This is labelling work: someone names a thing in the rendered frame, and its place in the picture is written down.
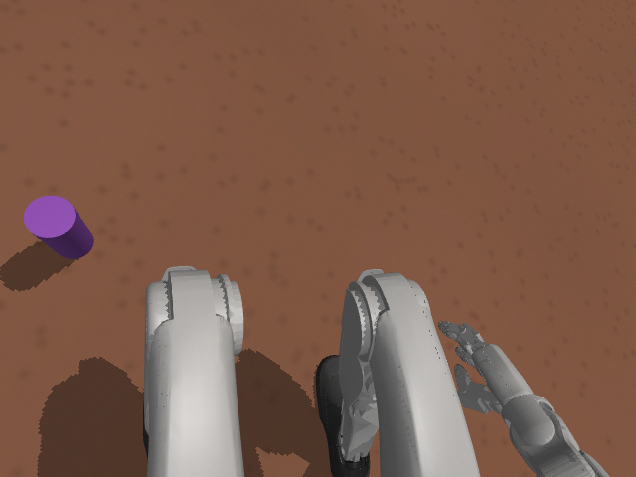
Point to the right robot hand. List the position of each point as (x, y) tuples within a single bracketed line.
[(502, 378)]

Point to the right robot arm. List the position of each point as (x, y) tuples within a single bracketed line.
[(544, 441)]

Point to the right robot foot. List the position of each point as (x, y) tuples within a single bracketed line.
[(329, 398)]

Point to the can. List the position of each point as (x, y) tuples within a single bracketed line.
[(55, 221)]

